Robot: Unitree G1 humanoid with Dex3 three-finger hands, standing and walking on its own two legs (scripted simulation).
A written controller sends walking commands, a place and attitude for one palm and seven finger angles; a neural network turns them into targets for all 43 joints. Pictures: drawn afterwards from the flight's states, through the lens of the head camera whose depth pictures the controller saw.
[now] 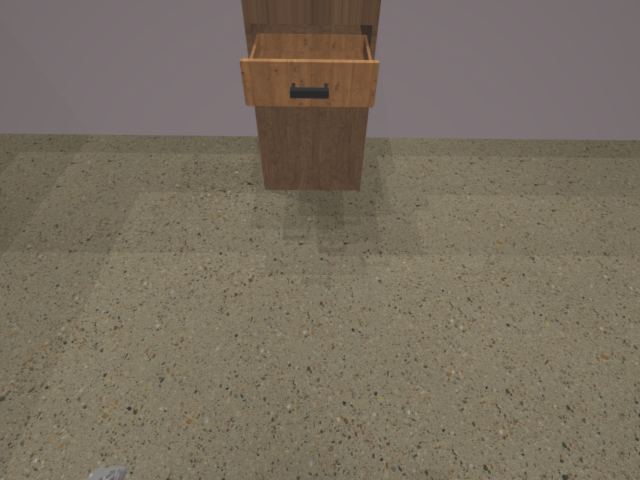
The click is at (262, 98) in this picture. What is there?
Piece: drawer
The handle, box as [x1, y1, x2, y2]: [290, 83, 328, 98]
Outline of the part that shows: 290,87 290,97 328,98 327,83 324,83 323,88 295,87 294,83 292,83 292,86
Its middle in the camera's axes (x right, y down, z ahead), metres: -0.04 -0.45 +1.18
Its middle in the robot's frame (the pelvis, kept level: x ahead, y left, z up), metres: +1.18 +0.10 -0.09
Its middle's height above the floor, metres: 0.68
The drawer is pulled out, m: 0.29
